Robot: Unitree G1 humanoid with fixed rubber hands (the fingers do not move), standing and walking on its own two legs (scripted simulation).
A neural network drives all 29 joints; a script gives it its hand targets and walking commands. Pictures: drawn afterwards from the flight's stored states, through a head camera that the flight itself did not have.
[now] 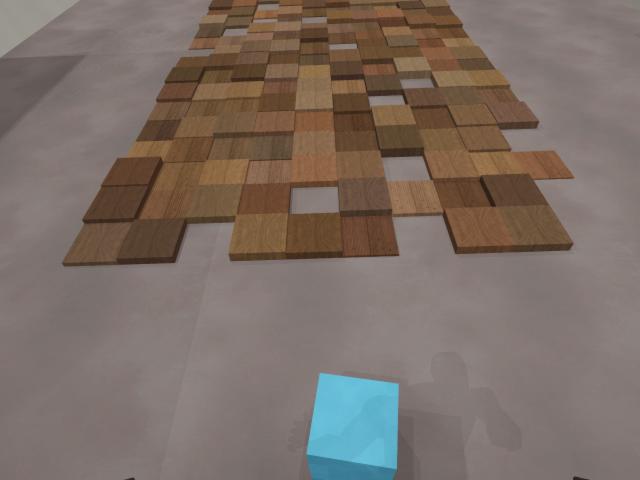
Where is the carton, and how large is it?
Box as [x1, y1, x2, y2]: [306, 373, 398, 479]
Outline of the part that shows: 320,373 306,454 312,479 392,479 396,469 398,384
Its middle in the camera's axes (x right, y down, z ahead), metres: +0.09 +0.53 +1.05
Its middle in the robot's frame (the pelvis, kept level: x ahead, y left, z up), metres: +0.39 -0.03 -0.66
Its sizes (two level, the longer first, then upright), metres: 0.210 0.200 0.250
